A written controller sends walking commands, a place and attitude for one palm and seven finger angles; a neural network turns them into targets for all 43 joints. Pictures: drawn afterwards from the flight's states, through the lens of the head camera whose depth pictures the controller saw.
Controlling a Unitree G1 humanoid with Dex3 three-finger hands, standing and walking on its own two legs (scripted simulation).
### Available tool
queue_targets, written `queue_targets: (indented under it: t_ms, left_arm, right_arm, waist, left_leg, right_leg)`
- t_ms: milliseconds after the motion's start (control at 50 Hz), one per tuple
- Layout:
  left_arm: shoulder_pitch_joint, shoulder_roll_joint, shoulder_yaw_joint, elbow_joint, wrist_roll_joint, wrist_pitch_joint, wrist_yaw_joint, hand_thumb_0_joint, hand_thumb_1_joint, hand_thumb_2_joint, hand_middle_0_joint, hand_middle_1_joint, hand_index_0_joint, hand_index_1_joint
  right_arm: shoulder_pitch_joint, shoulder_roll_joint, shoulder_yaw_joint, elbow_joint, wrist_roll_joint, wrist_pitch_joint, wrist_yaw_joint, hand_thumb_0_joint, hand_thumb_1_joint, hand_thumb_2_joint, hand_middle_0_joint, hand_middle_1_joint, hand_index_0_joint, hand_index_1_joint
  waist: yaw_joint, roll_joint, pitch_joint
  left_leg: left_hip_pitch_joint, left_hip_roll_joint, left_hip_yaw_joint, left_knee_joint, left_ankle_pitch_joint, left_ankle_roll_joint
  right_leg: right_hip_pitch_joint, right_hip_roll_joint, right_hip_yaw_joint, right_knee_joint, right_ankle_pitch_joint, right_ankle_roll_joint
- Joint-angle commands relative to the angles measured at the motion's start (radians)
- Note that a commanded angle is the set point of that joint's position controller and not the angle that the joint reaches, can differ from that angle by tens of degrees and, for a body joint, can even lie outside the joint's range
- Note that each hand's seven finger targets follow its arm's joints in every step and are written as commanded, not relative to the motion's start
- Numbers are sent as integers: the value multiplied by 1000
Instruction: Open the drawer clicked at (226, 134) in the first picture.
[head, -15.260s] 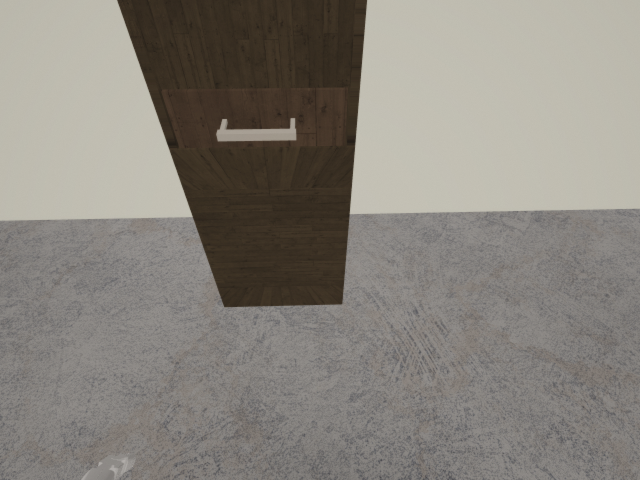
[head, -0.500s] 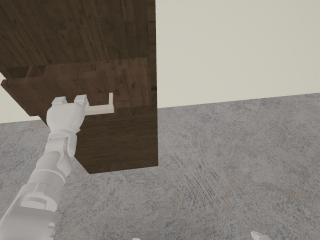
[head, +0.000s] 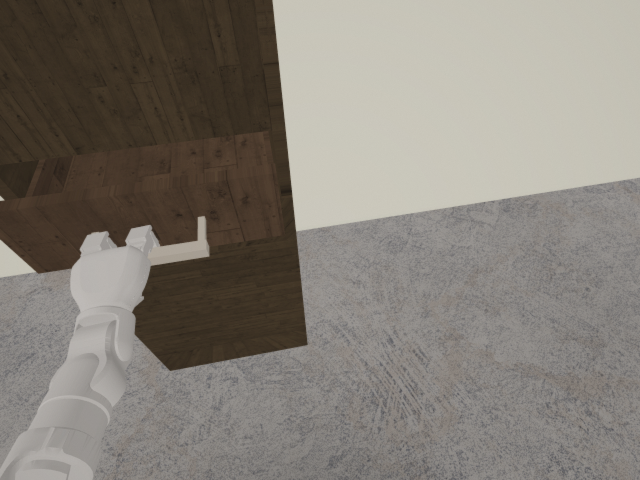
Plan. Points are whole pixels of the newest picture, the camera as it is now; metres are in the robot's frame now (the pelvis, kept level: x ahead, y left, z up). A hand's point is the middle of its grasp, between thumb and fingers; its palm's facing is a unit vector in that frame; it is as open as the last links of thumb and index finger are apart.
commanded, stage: pull the drawer open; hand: left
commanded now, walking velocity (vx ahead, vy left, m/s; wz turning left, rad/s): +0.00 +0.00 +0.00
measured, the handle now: (148, 245) +0.43 +0.25 +0.03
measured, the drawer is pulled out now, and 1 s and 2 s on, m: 0.09 0.30 0.30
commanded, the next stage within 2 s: open the thumb to release the handle in 1.10 s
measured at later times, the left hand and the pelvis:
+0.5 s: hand (125, 377) +0.25 +0.24 +0.01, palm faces +0.02 -0.10 -0.99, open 5.5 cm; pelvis +0.02 +0.00 +0.00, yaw +2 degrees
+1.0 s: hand (114, 470) +0.15 +0.22 +0.01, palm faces +0.01 -0.09 -1.00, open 5.6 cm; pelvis +0.00 -0.03 -0.01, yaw +1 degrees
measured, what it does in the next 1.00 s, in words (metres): stands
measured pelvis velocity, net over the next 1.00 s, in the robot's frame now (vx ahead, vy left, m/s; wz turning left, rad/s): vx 0.00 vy -0.03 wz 0.01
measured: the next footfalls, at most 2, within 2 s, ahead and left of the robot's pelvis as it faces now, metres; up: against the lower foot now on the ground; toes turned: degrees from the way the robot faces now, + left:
none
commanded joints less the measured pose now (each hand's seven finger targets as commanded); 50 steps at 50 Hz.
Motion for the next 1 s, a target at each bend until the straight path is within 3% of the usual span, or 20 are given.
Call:
queue_targets:
  t_ms: [0, 40, 140, 180, 220, 260, 340, 400, 440, 460, 480, 620, 700, 740, 780, 820, 900, 940, 960, 980]
  left_arm:
    - [22, 134, 27, -300, -9, 50, 33, 0, 900, 900, -400, -1350, -400, -1350]
    - [99, 134, 33, -334, -12, 82, 29, 0, 900, 900, -400, -1350, -400, -1350]
    - [188, 66, -25, -480, -7, 135, 19, 0, 900, 900, -400, -1350, -400, -1350]
    - [217, 65, -23, -503, -1, 149, 13, 0, 900, 900, -400, -1350, -400, -1350]
    - [281, 83, -5, -556, 3, 153, 10, 0, 900, 900, -400, -1350, -400, -1350]
    - [324, 22, -56, -583, 10, 157, 5, 0, 900, 900, -400, -1350, -400, -1350]
    - [392, 24, -53, -665, 23, 150, 3, 0, 900, 900, -400, -1350, -400, -1350]
    - [466, -15, -84, -711, 27, 142, 2, 0, 900, 900, -400, -1350, -400, -1350]
    - [530, 16, -50, -765, 30, 128, 8, 0, 900, 900, -400, -1350, -400, -1350]
    - [588, -3, -63, -773, 25, 125, 9, 0, 900, 900, -400, -1350, -400, -1350]
    - [606, 3, -58, -777, 25, 120, 10, 0, 900, 900, -400, -1350, -400, -1350]
    - [774, 38, -2, -873, 21, 78, 29, 0, 900, 900, -400, -1350, -400, -1350]
    - [880, 25, -6, -920, 22, 54, 48, 0, 900, 900, -400, -1350, -400, -1350]
    - [932, 47, 24, -947, 19, 40, 60, 0, 900, 900, -400, -1350, -400, -1350]
    - [996, 33, 17, -953, 15, 29, 71, 0, 900, 900, -400, -1350, -400, -1350]
    - [995, 55, 42, -973, 14, 22, 79, 0, 900, 900, -400, -1350, -400, -1350]
    - [1064, 41, 38, -982, 14, 10, 104, 0, 900, 900, -400, -1350, -400, -1350]
    - [1123, 41, 45, -989, 12, 5, 110, 0, 900, 900, -400, -1350, -400, -1350]
    - [1105, 32, 29, -998, 8, 8, 109, 0, 900, 900, -400, -1350, -400, -1350]
    - [1095, 50, 46, -1009, 10, 9, 113, 0, 900, 900, -400, -1350, -400, -1350]
  right_arm:
    - [-96, -129, -39, -161, 5, -56, 11, 0, -900, -900, 200, 300, 200, 300]
    - [-116, -130, -33, -167, 3, -57, 14, 0, -900, -900, 200, 300, 200, 300]
    - [-168, -120, -20, -198, -3, -62, 26, 0, -900, -900, 200, 300, 200, 300]
    - [-183, -116, -15, -202, -8, -59, 24, 0, -900, -900, 200, 300, 200, 300]
    - [-209, -114, -8, -217, -10, -56, 25, 0, -900, -900, 200, 300, 200, 300]
    - [-225, -98, -1, -226, -11, -57, 29, 0, -900, -900, 200, 300, 200, 300]
    - [-260, -90, 9, -238, -17, -60, 34, 0, -900, -900, 200, 300, 200, 300]
    - [-281, -79, 17, -248, -22, -62, 40, 0, -900, -900, 200, 300, 200, 300]
    - [-293, -74, 20, -256, -26, -66, 42, 0, -900, -900, 200, 300, 200, 300]
    - [-297, -69, 24, -262, -27, -68, 43, 0, -900, -900, 200, 300, 200, 300]
    - [-303, -68, 26, -259, -28, -70, 45, 0, -900, -900, 200, 300, 200, 300]
    - [-339, -66, 32, -262, -39, -78, 48, 0, -900, -900, 200, 300, 200, 300]
    - [-348, -59, 30, -267, -44, -83, 57, 0, -900, -900, 200, 300, 200, 300]
    - [-349, -61, 27, -268, -49, -86, 58, 0, -900, -900, 200, 300, 200, 300]
    - [-355, -60, 28, -271, -51, -85, 63, 0, -900, -900, 200, 300, 200, 300]
    - [-358, -65, 25, -271, -55, -81, 62, 0, -900, -900, 200, 300, 200, 300]
    - [-362, -62, 22, -280, -59, -81, 66, 0, -900, -900, 200, 300, 200, 300]
    - [-363, -60, 23, -288, -60, -82, 70, 0, -900, -900, 200, 300, 200, 300]
    - [-364, -64, 21, -288, -59, -80, 72, 0, -900, -900, 200, 300, 200, 300]
    - [-366, -66, 22, -291, -61, -79, 73, 0, -900, -900, 200, 300, 200, 300]
  waist:
    - [67, -19, -266]
    - [69, -26, -243]
    - [67, -11, -214]
    - [69, -35, -201]
    - [87, -23, -220]
    - [84, -27, -188]
    - [95, -18, -186]
    - [99, -23, -163]
    - [113, -23, -184]
    - [118, -26, -183]
    - [114, -55, -166]
    - [126, -64, -133]
    - [135, -38, -126]
    - [140, -45, -138]
    - [142, -62, -122]
    - [134, -71, -108]
    - [134, -74, -77]
    - [152, -62, -97]
    - [141, -46, -85]
    - [146, -42, -97]
  left_leg:
    - [243, -10, 16, -84, 549, 17]
    - [245, -8, 12, -88, 571, 13]
    - [301, 1, -7, -92, 623, 6]
    - [305, -1, -9, -96, 602, 4]
    - [316, -3, -11, -95, 635, 0]
    - [327, -3, -13, -91, 638, -2]
    - [343, -3, -16, -87, 653, -7]
    - [340, -7, -16, -83, 641, -6]
    - [345, -8, -15, -77, 653, -7]
    - [341, -12, -12, -74, 645, -5]
    - [328, -15, -11, -71, 623, -4]
    - [280, -27, 0, -57, 542, -1]
    - [263, -30, 1, -43, 501, 2]
    - [251, -32, 3, -34, 484, 2]
    - [225, -35, 3, -27, 453, 4]
    - [210, -37, 0, -24, 419, 4]
    - [182, -42, 3, -7, 342, 8]
    - [183, -41, 4, -5, 344, 6]
    - [173, -41, 4, -3, 324, 7]
    - [174, -42, 4, -1, 319, 7]
  right_leg:
    - [185, 20, -107, -59, 438, -51]
    - [194, 18, -109, -60, 452, -48]
    - [172, 15, -126, -55, 424, -46]
    - [175, 16, -129, -58, 415, -47]
    - [203, 14, -120, -55, 436, -51]
    - [183, 13, -130, -51, 429, -48]
    - [188, 12, -125, -44, 437, -50]
    - [185, 13, -125, -44, 440, -50]
    - [205, 11, -115, -36, 466, -51]
    - [212, 11, -117, -33, 474, -50]
    - [210, 11, -114, -34, 482, -49]
    - [221, 5, -76, -27, 535, -49]
    - [195, 5, -69, -8, 498, -50]
    - [200, 1, -55, -2, 512, -50]
    - [186, 2, -54, 6, 498, -50]
    - [171, 3, -39, 1, 480, -53]
    - [121, 2, -35, 9, 407, -54]
    - [120, 4, -28, 17, 388, -57]
    - [109, 3, -29, 17, 376, -58]
    - [105, 4, -26, 20, 363, -60]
